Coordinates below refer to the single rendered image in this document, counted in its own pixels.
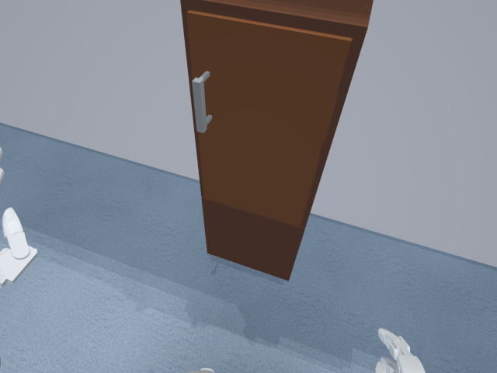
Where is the handle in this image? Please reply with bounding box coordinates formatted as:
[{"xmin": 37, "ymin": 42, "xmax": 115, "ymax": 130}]
[{"xmin": 192, "ymin": 71, "xmax": 212, "ymax": 133}]

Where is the cupboard door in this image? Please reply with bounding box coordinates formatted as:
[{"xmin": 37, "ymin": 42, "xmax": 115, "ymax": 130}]
[{"xmin": 186, "ymin": 10, "xmax": 352, "ymax": 226}]

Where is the robot right hand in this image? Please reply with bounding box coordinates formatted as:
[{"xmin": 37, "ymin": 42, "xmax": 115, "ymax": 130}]
[{"xmin": 375, "ymin": 328, "xmax": 425, "ymax": 373}]

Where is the robot left hand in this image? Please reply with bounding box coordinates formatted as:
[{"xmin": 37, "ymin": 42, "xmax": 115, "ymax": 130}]
[{"xmin": 0, "ymin": 147, "xmax": 37, "ymax": 290}]

